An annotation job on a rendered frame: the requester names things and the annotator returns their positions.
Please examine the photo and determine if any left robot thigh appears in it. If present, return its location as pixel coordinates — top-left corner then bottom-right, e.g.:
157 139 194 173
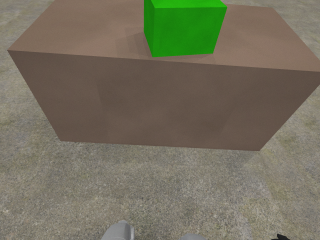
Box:
101 222 135 240

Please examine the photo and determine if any pedestal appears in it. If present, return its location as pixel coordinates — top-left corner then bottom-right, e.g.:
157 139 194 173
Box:
7 0 320 151

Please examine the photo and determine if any left robot shin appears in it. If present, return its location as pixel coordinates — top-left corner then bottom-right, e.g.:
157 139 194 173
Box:
118 220 128 224

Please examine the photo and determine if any carton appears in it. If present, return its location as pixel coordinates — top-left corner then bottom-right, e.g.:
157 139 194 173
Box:
144 0 227 57

